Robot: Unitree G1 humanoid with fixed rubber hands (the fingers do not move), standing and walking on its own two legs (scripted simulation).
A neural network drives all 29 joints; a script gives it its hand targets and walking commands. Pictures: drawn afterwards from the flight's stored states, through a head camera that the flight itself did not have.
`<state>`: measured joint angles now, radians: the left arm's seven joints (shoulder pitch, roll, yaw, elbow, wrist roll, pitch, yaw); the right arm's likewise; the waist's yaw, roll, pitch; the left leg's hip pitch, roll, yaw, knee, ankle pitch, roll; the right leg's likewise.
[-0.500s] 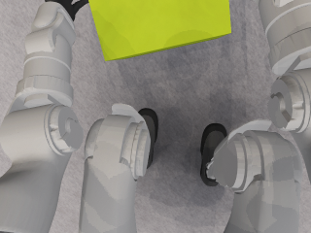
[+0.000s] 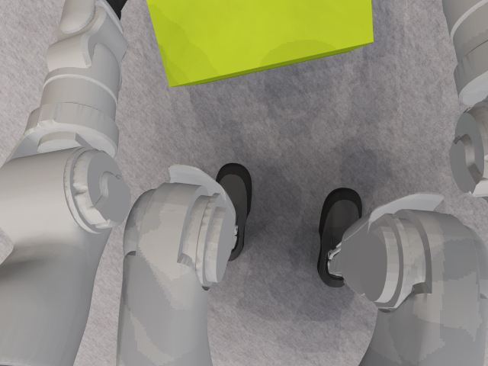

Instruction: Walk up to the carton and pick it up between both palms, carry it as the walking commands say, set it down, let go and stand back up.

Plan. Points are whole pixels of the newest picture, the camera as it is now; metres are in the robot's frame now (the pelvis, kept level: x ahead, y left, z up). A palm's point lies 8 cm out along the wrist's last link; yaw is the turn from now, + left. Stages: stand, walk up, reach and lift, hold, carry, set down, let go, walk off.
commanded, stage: set down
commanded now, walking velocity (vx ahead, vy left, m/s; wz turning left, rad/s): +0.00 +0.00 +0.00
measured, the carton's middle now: out of the picture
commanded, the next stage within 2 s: let go in 1.74 s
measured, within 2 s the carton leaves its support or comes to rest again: neither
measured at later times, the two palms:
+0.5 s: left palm out of the picture +0.51 +0.29 -0.15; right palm out of the picture +0.62 -0.12 -0.15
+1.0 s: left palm out of the picture +0.52 +0.30 +0.00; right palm out of the picture +0.63 -0.13 +0.00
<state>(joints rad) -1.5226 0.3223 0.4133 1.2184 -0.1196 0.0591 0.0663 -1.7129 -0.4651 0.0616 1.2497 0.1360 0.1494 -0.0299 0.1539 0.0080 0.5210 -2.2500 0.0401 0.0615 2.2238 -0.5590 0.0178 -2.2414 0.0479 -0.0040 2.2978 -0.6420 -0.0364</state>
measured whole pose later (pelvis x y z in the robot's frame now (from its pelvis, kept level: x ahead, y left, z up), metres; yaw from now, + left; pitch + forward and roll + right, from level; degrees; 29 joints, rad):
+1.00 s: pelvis +0.00 +0.00 +0.10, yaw +0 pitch +43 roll +0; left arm -1.34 0.34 0.38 0.82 -0.16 0.28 0.08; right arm -1.61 -0.55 -0.06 1.06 0.09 0.31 0.04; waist 0.17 -0.01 0.19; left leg -2.14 -0.01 0.02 1.87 -0.48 0.02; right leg -2.10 0.03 -0.02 1.93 -0.58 -0.02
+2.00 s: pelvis +0.05 +0.01 +0.33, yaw +0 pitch +41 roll -1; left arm -0.85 0.23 0.35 0.65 0.05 0.21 -0.06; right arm -1.08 -0.31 -0.27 0.86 -0.12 0.23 0.00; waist 0.13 -0.02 0.01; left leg -1.39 -0.02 0.00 0.91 -0.24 0.02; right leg -1.35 0.04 0.03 0.94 -0.31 0.00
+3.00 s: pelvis +0.13 -0.01 +0.42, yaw +1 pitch -5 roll +1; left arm 0.21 0.22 0.05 0.41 0.03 0.16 -0.06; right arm 0.23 -0.23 -0.03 0.43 0.00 0.11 0.06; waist 0.00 -0.02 0.11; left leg -0.11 -0.02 -0.04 0.45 -0.25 -0.01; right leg -0.06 0.04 0.02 0.47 -0.32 -0.04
